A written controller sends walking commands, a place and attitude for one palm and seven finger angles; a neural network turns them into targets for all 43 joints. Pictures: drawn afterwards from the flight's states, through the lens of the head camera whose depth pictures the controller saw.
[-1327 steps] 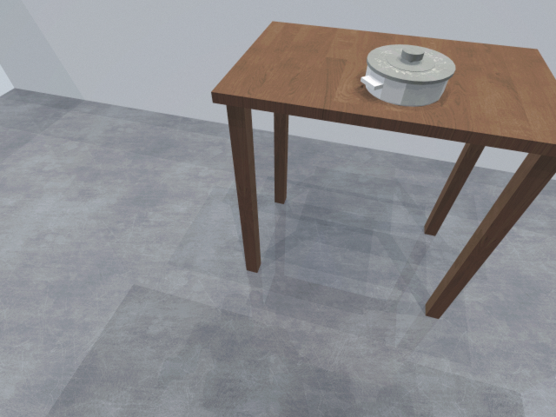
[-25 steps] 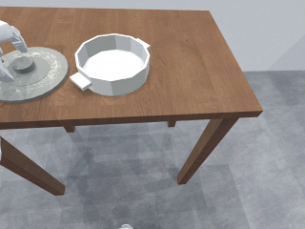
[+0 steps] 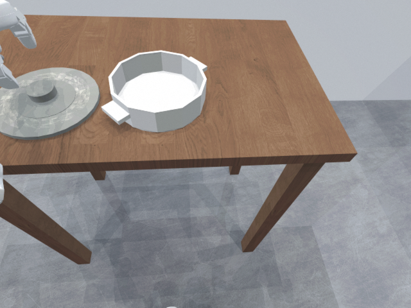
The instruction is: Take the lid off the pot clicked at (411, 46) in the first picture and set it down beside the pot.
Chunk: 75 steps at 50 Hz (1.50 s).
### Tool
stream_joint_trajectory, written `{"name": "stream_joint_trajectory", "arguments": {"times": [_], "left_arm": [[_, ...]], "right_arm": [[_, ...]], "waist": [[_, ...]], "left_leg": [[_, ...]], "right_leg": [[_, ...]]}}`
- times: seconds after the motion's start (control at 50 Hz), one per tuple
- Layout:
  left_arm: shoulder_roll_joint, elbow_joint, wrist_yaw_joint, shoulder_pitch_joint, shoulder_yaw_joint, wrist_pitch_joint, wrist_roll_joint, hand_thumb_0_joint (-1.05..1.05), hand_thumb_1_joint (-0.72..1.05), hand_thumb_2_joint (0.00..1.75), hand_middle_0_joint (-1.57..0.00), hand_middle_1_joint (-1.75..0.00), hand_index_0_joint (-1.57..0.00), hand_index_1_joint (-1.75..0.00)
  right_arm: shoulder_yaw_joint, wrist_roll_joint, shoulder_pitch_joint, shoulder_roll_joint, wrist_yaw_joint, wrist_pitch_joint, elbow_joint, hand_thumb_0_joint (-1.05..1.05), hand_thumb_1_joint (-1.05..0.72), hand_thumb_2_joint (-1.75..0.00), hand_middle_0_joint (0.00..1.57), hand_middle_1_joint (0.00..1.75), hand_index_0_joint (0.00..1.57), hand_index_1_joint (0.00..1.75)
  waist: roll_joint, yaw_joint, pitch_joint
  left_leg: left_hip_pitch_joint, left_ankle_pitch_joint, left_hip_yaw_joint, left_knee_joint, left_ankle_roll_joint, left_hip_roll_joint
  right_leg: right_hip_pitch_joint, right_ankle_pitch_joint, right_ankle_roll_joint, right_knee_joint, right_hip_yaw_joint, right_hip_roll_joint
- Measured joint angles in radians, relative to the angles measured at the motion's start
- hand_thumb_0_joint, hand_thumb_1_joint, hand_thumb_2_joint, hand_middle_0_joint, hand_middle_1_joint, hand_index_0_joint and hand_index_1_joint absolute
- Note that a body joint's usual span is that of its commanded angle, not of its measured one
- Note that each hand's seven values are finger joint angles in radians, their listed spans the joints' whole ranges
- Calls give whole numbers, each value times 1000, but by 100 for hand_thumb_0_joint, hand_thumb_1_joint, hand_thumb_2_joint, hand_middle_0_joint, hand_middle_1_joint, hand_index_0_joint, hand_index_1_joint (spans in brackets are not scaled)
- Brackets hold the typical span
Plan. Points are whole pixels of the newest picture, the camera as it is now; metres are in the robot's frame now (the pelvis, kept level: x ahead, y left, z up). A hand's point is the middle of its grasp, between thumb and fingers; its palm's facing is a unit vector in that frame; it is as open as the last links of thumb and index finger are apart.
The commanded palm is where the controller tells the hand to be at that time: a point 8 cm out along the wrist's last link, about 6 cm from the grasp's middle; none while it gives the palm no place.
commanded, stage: raise the empty hand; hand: left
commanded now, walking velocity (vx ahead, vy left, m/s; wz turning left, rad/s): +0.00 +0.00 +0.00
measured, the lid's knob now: (41, 91) +0.52 +0.31 +0.12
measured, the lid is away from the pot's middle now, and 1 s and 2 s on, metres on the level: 0.23 0.23 0.23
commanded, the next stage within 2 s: draw the hand back to the body in 0.46 s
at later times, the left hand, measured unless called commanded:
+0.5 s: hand out of the picture +0.48 +0.32 +0.27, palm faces -0.24 -0.11 -0.97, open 11.1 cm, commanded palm +0.49 +0.31 +0.33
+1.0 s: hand out of the picture +0.44 +0.31 +0.26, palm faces -0.20 -0.07 -0.98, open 11.0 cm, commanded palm +0.41 +0.30 +0.32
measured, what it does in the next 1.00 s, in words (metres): stands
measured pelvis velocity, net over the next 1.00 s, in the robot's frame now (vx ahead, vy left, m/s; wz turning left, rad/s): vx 0.01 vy -0.03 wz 0.02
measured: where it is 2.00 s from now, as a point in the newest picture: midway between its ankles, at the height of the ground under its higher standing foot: outside the picture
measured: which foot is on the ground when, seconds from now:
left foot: down 0.00-1.00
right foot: down 0.00-1.00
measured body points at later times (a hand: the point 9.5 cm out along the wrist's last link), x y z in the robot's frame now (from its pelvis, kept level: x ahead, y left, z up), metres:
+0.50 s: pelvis +0.01 -0.02 +0.01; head +0.07 -0.01 +0.45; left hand +0.49 +0.32 +0.32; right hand +0.03 -0.29 -0.12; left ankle +0.04 +0.04 -0.72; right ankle -0.05 -0.15 -0.72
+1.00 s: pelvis +0.01 -0.03 +0.01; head +0.05 -0.04 +0.46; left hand +0.45 +0.31 +0.31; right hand +0.10 -0.30 -0.11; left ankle +0.04 +0.04 -0.72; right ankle -0.05 -0.15 -0.72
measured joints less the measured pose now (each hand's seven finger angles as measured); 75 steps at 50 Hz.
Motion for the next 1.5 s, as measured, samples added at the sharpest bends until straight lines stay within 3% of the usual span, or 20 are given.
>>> {"name": "stream_joint_trajectory", "arguments": {"times": [0.08, 0.34, 0.4, 0.58, 0.68, 0.86, 1.06, 1.1, 1.14, 1.18, 1.22, 1.26, 1.32, 1.4, 1.5], "left_arm": [[-6, 2, 0, -29, -13, 11, 4, 0, -13, 90, -49, -62, -49, -61], [31, 23, -11, -84, 13, 40, 23, 0, -13, 90, -49, -62, -49, -61], [42, 45, -15, -100, -8, 61, 24, 0, -13, 90, -49, -62, -49, -61], [69, 16, -27, -72, 13, 66, 29, 0, -13, 90, -49, -62, -49, -61], [77, -11, -32, -35, 22, 66, 18, 0, -13, 90, -49, -62, -49, -61], [80, -142, -36, 110, 99, 49, -13, 0, -13, 90, -49, -62, -49, -61], [56, -311, -35, 263, 118, 77, -61, 0, -13, 90, -49, -62, -49, -61], [13, -320, 60, 295, 216, 49, -345, 0, -13, 90, -49, -62, -49, -62], [-45, -361, 187, 341, 277, 7, -570, 0, -13, 90, -49, -62, -49, -62], [-99, -428, 292, 407, 350, -30, -734, 0, -13, 90, -50, -62, -49, -62], [-136, -490, 377, 472, 417, -53, -840, 0, -13, 90, -49, -62, -49, -61], [-166, -536, 441, 517, 456, -61, -914, 0, -12, 90, -49, -61, -49, -61], [-204, -605, 503, 578, 491, -61, -978, 0, -9, 90, -48, -60, -48, -60], [-227, -712, 546, 692, 556, -66, -1018, 0, -2, 90, -46, -58, -46, -58], [-240, -795, 568, 783, 591, -66, -1053, 0, 9, 90, -43, -55, -42, -55]], "right_arm": [[0, -2, 8, -1, 2, -8, 4, 0, -90, -89, 20, 30, 21, 30], [4, -2, 8, -4, 4, -13, 11, 0, -90, -89, 20, 30, 21, 30], [6, 2, 6, -5, 7, -10, 10, 0, -90, -89, 20, 30, 21, 30], [1, 2, -5, -8, 12, -2, 8, 0, -90, -89, 20, 30, 20, 30], [-1, 5, -18, -8, 16, 12, -2, 0, -90, -89, 20, 30, 20, 30], [-4, 8, -61, -9, 22, 49, -40, 0, -90, -89, 20, 30, 20, 30], [-2, 20, -115, -9, 31, 73, -76, 0, -90, -89, 20, 30, 20, 30], [-9, 13, -96, -5, 25, 36, -107, 0, -90, -89, 20, 30, 20, 30], [4, 5, -79, 0, 16, -1, -126, 0, -91, -90, 20, 30, 20, 30], [26, -3, -79, 9, 9, -27, -128, 0, -91, -89, 20, 30, 20, 30], [43, -11, -86, 24, 6, -44, -124, 0, -90, -89, 20, 30, 20, 30], [49, -16, -87, 37, 6, -64, -116, 0, -90, -89, 20, 30, 20, 30], [48, -24, -86, 40, 9, -93, -101, 1, -90, -89, 20, 30, 21, 30], [34, -36, -95, 20, 10, -120, -83, 1, -90, -89, 20, 30, 21, 30], [10, -40, -97, -4, 12, -135, -49, 1, -90, -89, 20, 30, 20, 30]], "waist": [[2, 2, 0], [4, -9, -1], [2, -10, 2], [2, -4, 8], [0, -1, 13], [8, 11, 23], [20, 43, 32], [22, 70, 58], [17, 95, 84], [7, 102, 93], [-6, 97, 93], [-22, 92, 91], [-32, 89, 89], [-19, 81, 89], [-6, 95, 83]], "left_leg": [[6, 5, -4, -10, -3, -2], [34, 9, -2, -38, -11, 1], [43, 8, -1, -43, -14, 3], [56, 12, -9, -56, -25, 7], [67, 11, -11, -57, -32, 11], [92, 11, -13, -60, -38, 14], [126, 20, -23, -68, -40, 8], [156, 25, -22, -82, -42, 8], [197, 34, -19, -108, -46, 8], [230, 42, -13, -133, -49, 11], [259, 45, -6, -153, -54, 17], [286, 45, -1, -168, -60, 24], [319, 41, 3, -182, -68, 33], [354, 37, 13, -199, -74, 41], [377, 35, 14, -216, -81, 43]], "right_leg": [[6, 1, -10, -8, -4, -1], [31, 9, 5, -35, 3, 1], [39, 8, 4, -38, 4, 3], [52, 11, -4, -51, -1, 9], [62, 9, -10, -51, -3, 13], [84, 6, -17, -46, -4, 16], [118, 7, -19, -49, -14, 13], [148, 13, -23, -62, -13, 13], [184, 22, -28, -83, -8, 12], [213, 32, -27, -106, -1, 14], [240, 41, -29, -129, 9, 19], [267, 48, -34, -150, 16, 25], [305, 56, -41, -180, 23, 33], [341, 63, -46, -208, 36, 39], [361, 59, -52, -220, 39, 41]]}}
